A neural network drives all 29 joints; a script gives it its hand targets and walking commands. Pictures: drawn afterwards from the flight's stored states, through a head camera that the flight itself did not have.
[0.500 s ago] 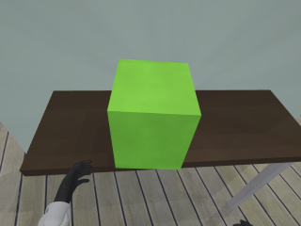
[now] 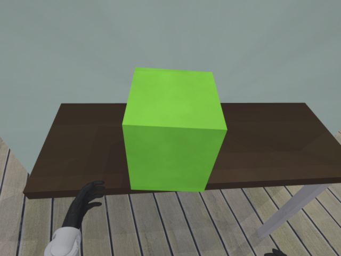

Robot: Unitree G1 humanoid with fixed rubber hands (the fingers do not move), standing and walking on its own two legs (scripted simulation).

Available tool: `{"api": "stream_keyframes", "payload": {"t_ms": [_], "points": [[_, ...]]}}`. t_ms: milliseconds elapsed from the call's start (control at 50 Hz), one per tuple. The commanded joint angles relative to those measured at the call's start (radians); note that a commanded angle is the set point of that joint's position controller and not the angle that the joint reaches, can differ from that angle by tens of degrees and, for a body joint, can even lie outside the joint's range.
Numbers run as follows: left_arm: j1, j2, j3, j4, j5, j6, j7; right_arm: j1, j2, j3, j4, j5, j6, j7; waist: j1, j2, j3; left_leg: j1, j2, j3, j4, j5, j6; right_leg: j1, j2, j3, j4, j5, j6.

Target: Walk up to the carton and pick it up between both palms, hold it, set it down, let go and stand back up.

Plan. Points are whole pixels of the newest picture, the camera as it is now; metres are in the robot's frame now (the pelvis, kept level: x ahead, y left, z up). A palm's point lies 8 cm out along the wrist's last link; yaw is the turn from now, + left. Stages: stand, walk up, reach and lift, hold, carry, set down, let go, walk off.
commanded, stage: stand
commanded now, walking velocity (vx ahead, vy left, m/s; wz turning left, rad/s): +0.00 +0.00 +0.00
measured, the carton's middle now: (170, 131) +0.42 -0.02 +0.07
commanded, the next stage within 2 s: none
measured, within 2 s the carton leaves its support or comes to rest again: neither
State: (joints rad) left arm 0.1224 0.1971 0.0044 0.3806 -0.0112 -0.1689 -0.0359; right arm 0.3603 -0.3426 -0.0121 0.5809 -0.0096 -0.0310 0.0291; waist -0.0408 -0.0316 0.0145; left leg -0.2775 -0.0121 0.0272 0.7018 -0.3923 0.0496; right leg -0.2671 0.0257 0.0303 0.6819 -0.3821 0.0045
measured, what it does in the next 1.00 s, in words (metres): stands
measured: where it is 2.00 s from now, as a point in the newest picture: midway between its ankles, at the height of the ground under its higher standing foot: outside the picture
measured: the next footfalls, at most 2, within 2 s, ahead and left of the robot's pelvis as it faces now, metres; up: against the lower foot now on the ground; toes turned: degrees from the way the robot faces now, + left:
none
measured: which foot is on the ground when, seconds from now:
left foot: down 0.00-1.00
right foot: down 0.00-1.00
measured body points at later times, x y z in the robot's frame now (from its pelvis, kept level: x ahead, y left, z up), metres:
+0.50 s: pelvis +0.00 +0.00 +0.00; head -0.01 +0.02 +0.45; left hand +0.25 +0.20 -0.01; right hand +0.09 -0.29 -0.08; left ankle -0.01 +0.10 -0.72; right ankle -0.01 -0.12 -0.72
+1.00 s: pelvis -0.01 +0.00 +0.00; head +0.02 +0.03 +0.45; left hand +0.14 +0.24 -0.14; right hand +0.08 -0.29 -0.07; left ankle -0.01 +0.10 -0.72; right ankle -0.01 -0.12 -0.72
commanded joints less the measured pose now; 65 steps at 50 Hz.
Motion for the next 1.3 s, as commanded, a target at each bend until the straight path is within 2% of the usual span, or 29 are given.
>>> {"api": "stream_keyframes", "payload": {"t_ms": [0,80,140,160,260,320,400,420,500,520,680,740,800,880,900,1020,1160,1240,1260,1280], "points": [[-0.029,0.331,0.095,0.094,0.030,0.086,0.060,-0.107,-0.186,-0.086,-0.020,-0.007,-0.045,-0.023,0.034,-0.069,0.025,-0.075,0.105,-0.161,-0.176,0.198,0.047,0.047,-0.100,0.103,-0.144,0.217,-0.086],[-0.025,0.332,0.094,0.099,0.030,0.085,0.060,-0.098,-0.191,-0.088,-0.020,-0.010,-0.046,-0.025,0.030,-0.058,0.022,-0.065,0.105,-0.163,-0.178,0.220,0.048,0.051,-0.105,0.106,-0.143,0.231,-0.087],[-0.026,0.335,0.096,0.102,0.028,0.086,0.059,-0.107,-0.189,-0.087,-0.025,-0.009,-0.045,-0.025,0.039,-0.074,0.033,-0.088,0.102,-0.158,-0.175,0.207,0.047,0.052,-0.102,0.102,-0.140,0.228,-0.087],[-0.035,0.340,0.097,0.101,0.030,0.086,0.058,-0.098,-0.194,-0.088,-0.021,-0.008,-0.045,-0.027,0.030,-0.060,0.047,-0.079,0.099,-0.155,-0.178,0.204,0.046,0.034,-0.105,0.112,-0.149,0.213,-0.090],[-0.037,0.330,0.096,0.110,0.029,0.088,0.056,-0.114,-0.191,-0.085,-0.023,-0.009,-0.047,-0.027,0.042,-0.069,0.035,-0.087,0.103,-0.163,-0.182,0.186,0.046,0.053,-0.101,0.106,-0.147,0.202,-0.087],[-0.048,0.337,0.097,0.112,0.033,0.086,0.057,-0.100,-0.189,-0.087,-0.021,-0.006,-0.047,-0.026,0.028,-0.072,0.037,-0.083,0.101,-0.154,-0.175,0.208,0.046,0.049,-0.105,0.111,-0.151,0.229,-0.087],[-0.039,0.330,0.094,0.119,0.029,0.084,0.057,-0.103,-0.191,-0.089,-0.022,-0.008,-0.048,-0.030,0.028,-0.060,0.023,-0.076,0.103,-0.157,-0.167,0.217,0.044,0.059,-0.108,0.111,-0.148,0.240,-0.089],[-0.054,0.335,0.095,0.115,0.031,0.083,0.057,-0.101,-0.191,-0.086,-0.020,-0.008,-0.047,-0.028,0.029,-0.075,0.032,-0.084,0.102,-0.154,-0.169,0.233,0.042,0.056,-0.109,0.117,-0.145,0.242,-0.091],[-0.049,0.333,0.096,0.118,0.028,0.083,0.057,-0.114,-0.193,-0.088,-0.021,-0.008,-0.049,-0.029,0.041,-0.057,0.051,-0.096,0.102,-0.166,-0.179,0.211,0.046,0.042,-0.105,0.112,-0.147,0.219,-0.090],[-0.053,0.338,0.098,0.124,0.030,0.085,0.056,-0.105,-0.192,-0.090,-0.021,-0.005,-0.048,-0.028,0.030,-0.063,0.042,-0.083,0.104,-0.161,-0.179,0.196,0.043,0.044,-0.106,0.114,-0.155,0.208,-0.090],[-0.068,0.325,0.095,0.129,0.025,0.088,0.055,-0.104,-0.192,-0.086,-0.024,-0.007,-0.047,-0.029,0.033,-0.072,0.047,-0.092,0.102,-0.163,-0.181,0.193,0.044,0.053,-0.102,0.110,-0.158,0.220,-0.086],[-0.082,0.328,0.097,0.160,0.023,0.093,0.052,-0.096,-0.188,-0.085,-0.025,-0.003,-0.048,-0.030,0.027,-0.064,0.041,-0.066,0.102,-0.159,-0.188,0.211,0.038,0.047,-0.100,0.112,-0.166,0.223,-0.086],[-0.093,0.325,0.091,0.214,0.023,0.099,0.047,-0.109,-0.191,-0.082,-0.026,-0.005,-0.048,-0.034,0.030,-0.026,0.019,-0.041,0.109,-0.166,-0.188,0.230,0.040,0.061,-0.099,0.112,-0.167,0.238,-0.084],[-0.101,0.335,0.087,0.281,0.022,0.104,0.041,-0.118,-0.202,-0.076,0.000,-0.007,-0.046,-0.041,0.036,-0.022,-0.032,-0.007,0.115,-0.167,-0.175,0.262,0.043,0.100,-0.103,0.112,-0.163,0.268,-0.084],[-0.102,0.340,0.086,0.297,0.023,0.106,0.039,-0.121,-0.204,-0.076,0.000,-0.008,-0.045,-0.043,0.030,-0.013,-0.033,0.000,0.113,-0.162,-0.173,0.273,0.043,0.095,-0.101,0.111,-0.160,0.271,-0.080],[-0.086,0.340,0.079,0.385,0.019,0.121,0.041,-0.101,-0.223,-0.067,0.047,-0.004,-0.042,-0.055,0.042,0.043,-0.058,0.013,0.137,-0.191,-0.165,0.358,0.054,0.134,-0.108,0.109,-0.136,0.314,-0.084],[-0.071,0.341,0.077,0.435,0.016,0.132,0.040,-0.103,-0.223,-0.064,0.061,-0.003,-0.043,-0.066,0.040,0.055,-0.062,0.026,0.149,-0.200,-0.159,0.417,0.052,0.143,-0.110,0.104,-0.137,0.362,-0.081],[-0.073,0.338,0.075,0.445,0.013,0.134,0.038,-0.103,-0.226,-0.063,0.070,-0.003,-0.042,-0.069,0.041,0.037,-0.079,0.032,0.147,-0.194,-0.162,0.419,0.045,0.152,-0.108,0.099,-0.131,0.379,-0.079],[-0.075,0.336,0.074,0.450,0.011,0.134,0.038,-0.106,-0.231,-0.061,0.072,0.000,-0.042,-0.069,0.043,0.050,-0.072,0.023,0.141,-0.188,-0.159,0.412,0.046,0.149,-0.112,0.106,-0.135,0.378,-0.082],[-0.075,0.336,0.072,0.453,0.011,0.137,0.038,-0.107,-0.230,-0.064,0.074,-0.002,-0.042,-0.070,0.039,0.036,-0.073,0.025,0.146,-0.194,-0.164,0.410,0.041,0.144,-0.109,0.104,-0.132,0.372,-0.080]]}}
